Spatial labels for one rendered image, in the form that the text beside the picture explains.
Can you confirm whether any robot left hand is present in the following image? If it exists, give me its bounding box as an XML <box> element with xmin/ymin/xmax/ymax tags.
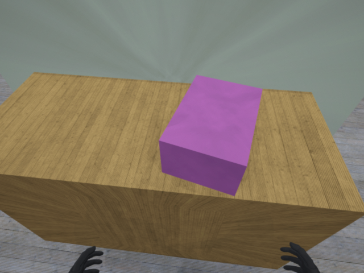
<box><xmin>68</xmin><ymin>246</ymin><xmax>104</xmax><ymax>273</ymax></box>

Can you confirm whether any carton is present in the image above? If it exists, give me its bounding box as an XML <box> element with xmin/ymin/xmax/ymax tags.
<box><xmin>159</xmin><ymin>75</ymin><xmax>263</xmax><ymax>196</ymax></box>

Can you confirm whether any robot right hand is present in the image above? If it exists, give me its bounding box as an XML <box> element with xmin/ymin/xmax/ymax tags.
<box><xmin>280</xmin><ymin>242</ymin><xmax>320</xmax><ymax>273</ymax></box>

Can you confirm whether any pedestal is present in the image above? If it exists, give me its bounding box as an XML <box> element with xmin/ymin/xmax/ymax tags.
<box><xmin>0</xmin><ymin>72</ymin><xmax>364</xmax><ymax>270</ymax></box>

